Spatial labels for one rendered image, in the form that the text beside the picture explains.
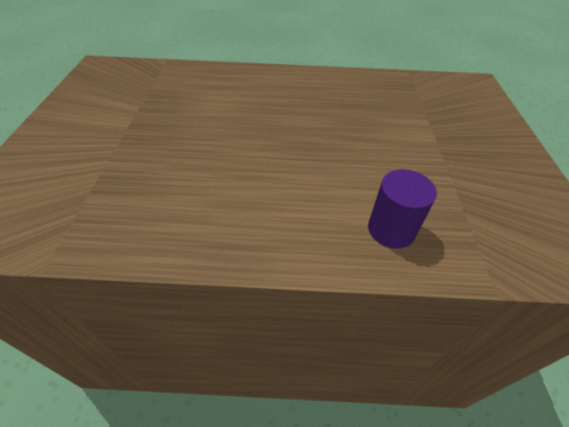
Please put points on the can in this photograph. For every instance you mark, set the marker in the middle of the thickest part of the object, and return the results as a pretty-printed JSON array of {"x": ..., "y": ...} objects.
[{"x": 402, "y": 205}]

